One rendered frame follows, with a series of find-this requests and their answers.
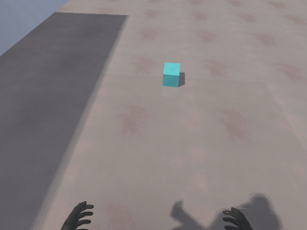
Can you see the carton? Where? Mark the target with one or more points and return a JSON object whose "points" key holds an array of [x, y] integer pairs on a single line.
{"points": [[171, 74]]}

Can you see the robot left hand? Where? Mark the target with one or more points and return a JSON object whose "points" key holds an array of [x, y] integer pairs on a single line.
{"points": [[73, 222]]}

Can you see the robot right hand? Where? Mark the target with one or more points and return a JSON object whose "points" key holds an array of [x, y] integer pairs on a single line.
{"points": [[239, 220]]}

